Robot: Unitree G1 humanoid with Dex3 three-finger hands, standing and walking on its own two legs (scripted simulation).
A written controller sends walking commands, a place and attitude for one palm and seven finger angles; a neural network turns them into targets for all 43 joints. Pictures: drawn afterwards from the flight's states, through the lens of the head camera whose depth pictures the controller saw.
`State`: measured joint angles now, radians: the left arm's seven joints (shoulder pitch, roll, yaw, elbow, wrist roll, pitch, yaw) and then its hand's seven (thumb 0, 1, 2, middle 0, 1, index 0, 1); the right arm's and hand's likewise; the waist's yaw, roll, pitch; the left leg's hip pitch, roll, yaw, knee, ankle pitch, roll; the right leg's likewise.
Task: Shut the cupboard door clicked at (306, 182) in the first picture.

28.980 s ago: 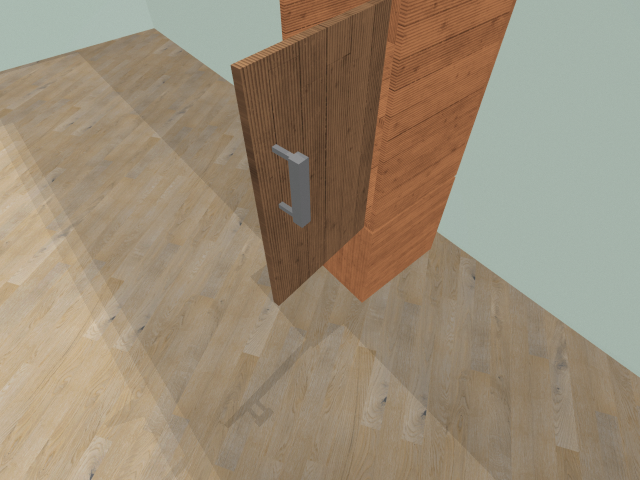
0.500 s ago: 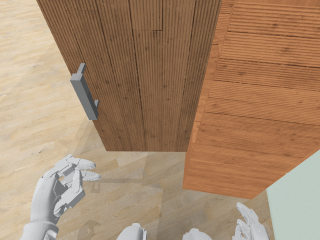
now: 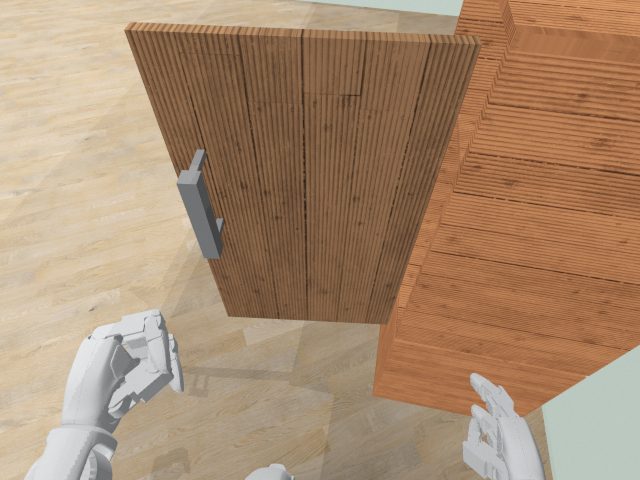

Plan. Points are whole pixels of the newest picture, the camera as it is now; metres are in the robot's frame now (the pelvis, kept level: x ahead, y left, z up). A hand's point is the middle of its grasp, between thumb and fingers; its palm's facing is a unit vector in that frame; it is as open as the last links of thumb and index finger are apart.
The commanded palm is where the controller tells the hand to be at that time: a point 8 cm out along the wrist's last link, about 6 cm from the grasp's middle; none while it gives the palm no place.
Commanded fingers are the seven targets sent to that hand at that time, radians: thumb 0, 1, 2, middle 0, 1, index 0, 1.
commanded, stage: raise the hand and make a fist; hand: left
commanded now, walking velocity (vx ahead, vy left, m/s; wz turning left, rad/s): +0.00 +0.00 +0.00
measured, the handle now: (206, 206) +0.43 +0.20 +0.09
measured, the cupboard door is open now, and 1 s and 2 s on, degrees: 99 99 99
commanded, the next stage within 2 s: bring the fist close to the handle in 0.58 s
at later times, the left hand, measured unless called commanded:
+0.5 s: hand (170, 354) +0.23 +0.18 +0.09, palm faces +0.04 -1.00 -0.04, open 3.1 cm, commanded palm +0.20 +0.23 +0.09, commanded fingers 0.00 0.90 0.90 -1.30 -1.50 -1.30 -1.50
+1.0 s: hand (185, 322) +0.26 +0.17 +0.09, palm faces +0.03 -1.00 -0.03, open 3.1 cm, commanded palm +0.24 +0.23 +0.09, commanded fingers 0.00 0.90 0.90 -1.30 -1.50 -1.30 -1.50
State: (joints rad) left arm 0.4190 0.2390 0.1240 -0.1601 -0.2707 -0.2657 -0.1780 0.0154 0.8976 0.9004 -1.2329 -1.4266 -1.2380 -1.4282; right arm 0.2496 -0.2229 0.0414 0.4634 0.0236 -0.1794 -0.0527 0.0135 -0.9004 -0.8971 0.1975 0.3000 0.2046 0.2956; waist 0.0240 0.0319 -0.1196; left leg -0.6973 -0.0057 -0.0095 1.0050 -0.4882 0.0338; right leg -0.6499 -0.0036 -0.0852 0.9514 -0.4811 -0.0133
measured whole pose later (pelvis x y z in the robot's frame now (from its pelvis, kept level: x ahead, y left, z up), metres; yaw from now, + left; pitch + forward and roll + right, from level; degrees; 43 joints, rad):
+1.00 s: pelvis -0.01 -0.02 +0.01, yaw +0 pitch +8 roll -1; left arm 0.16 0.25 0.18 0.06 -0.28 -0.23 -0.21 0.02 0.90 0.90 -1.30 -1.50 -1.30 -1.50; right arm 0.26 -0.25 0.04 0.56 0.03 -0.21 -0.07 0.01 -0.90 -0.90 0.20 0.30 0.20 0.30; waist 0.01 0.04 -0.09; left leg -0.61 0.00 -0.01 0.90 -0.43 0.01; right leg -0.58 0.00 -0.08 0.88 -0.44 -0.03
